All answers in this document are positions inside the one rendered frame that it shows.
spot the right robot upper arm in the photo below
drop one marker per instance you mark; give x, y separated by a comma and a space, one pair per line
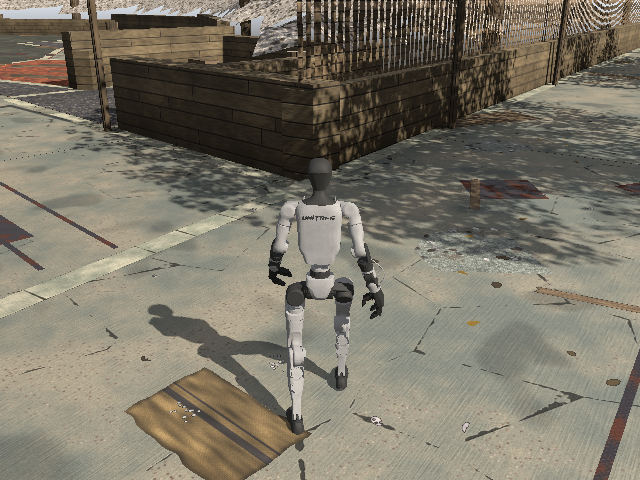
351, 212

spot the robot left hand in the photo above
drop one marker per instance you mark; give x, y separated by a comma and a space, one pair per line
282, 271

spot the left robot shin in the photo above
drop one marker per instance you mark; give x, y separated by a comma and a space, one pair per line
295, 376

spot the left robot upper arm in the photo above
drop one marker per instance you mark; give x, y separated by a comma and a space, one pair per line
284, 223

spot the robot right forearm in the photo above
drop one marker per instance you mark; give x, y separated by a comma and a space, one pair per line
368, 272

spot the robot left forearm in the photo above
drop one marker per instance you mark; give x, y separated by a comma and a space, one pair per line
275, 259

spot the robot right hand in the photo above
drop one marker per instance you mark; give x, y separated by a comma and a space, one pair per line
379, 302

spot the right robot foot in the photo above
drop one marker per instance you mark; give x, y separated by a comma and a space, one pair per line
341, 381

